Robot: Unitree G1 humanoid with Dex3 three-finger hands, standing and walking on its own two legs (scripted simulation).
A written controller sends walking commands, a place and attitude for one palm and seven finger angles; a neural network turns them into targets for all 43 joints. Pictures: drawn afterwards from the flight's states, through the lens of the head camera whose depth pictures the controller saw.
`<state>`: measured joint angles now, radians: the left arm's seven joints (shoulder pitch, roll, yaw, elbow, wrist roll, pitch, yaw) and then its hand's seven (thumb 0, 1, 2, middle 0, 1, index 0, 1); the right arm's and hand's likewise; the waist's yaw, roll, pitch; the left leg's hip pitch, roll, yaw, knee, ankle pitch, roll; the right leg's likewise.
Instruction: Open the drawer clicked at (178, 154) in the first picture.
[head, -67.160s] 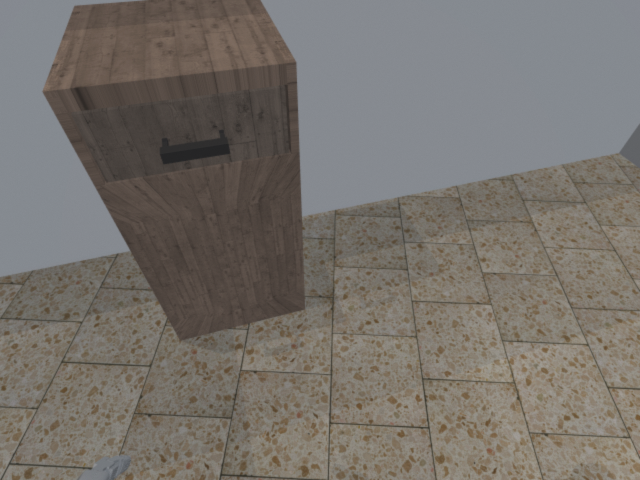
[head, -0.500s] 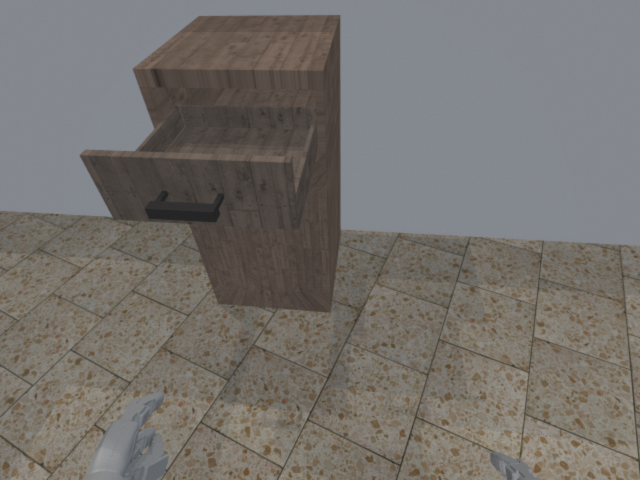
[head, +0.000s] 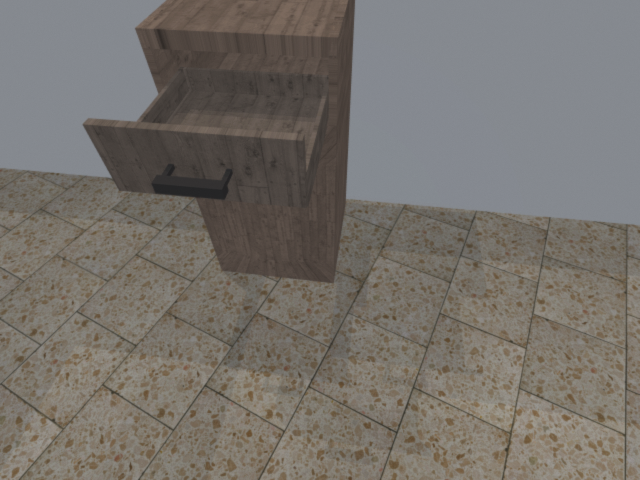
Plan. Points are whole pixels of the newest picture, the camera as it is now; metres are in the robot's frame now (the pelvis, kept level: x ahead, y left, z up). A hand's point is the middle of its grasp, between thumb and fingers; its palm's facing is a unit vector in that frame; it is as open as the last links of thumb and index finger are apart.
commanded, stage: let the arm hang, fingers relaxed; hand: left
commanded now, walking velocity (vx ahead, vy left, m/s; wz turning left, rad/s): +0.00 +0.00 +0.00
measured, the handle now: (194, 179) +0.59 +0.27 +0.01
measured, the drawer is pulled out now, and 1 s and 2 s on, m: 0.30 0.30 0.30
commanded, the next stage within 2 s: look to check the result in 0.40 s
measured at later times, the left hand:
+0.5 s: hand out of the picture +0.12 +0.22 -0.15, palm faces -0.05 -0.94 -0.32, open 7.4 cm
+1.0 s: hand out of the picture +0.13 +0.23 -0.15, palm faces -0.05 -0.93 -0.35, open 7.4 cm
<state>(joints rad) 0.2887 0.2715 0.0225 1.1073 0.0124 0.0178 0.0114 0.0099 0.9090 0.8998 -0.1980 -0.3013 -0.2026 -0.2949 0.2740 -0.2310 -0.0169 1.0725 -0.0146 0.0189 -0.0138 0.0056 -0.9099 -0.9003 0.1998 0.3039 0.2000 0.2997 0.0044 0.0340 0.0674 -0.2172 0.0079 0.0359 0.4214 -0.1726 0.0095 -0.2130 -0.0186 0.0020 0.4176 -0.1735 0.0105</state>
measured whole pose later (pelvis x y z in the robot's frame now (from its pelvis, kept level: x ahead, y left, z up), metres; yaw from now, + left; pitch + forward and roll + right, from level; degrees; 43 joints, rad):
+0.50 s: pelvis +0.02 -0.01 +0.00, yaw -1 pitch -2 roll +0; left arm 0.08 0.30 0.02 1.10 0.01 -0.02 0.00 0.01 0.90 0.90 -0.20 -0.30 -0.21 -0.30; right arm 0.14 -0.31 -0.02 1.10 -0.01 0.00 -0.01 0.00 -0.91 -0.90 0.20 0.30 0.20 0.30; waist -0.03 0.02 0.08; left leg -0.15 0.03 0.05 0.34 -0.17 -0.01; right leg -0.16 0.00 0.01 0.36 -0.17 0.00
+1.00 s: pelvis +0.04 -0.02 +0.01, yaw -1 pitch -1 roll +0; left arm 0.09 0.33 0.02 1.13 0.01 -0.01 0.00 0.01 0.90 0.90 -0.20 -0.30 -0.21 -0.30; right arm 0.10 -0.33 -0.01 1.11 -0.01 0.00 0.00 0.00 -0.91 -0.90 0.20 0.30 0.20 0.30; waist -0.01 0.02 0.09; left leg -0.11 0.04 0.05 0.31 -0.18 -0.02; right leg -0.12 0.01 0.02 0.32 -0.18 -0.01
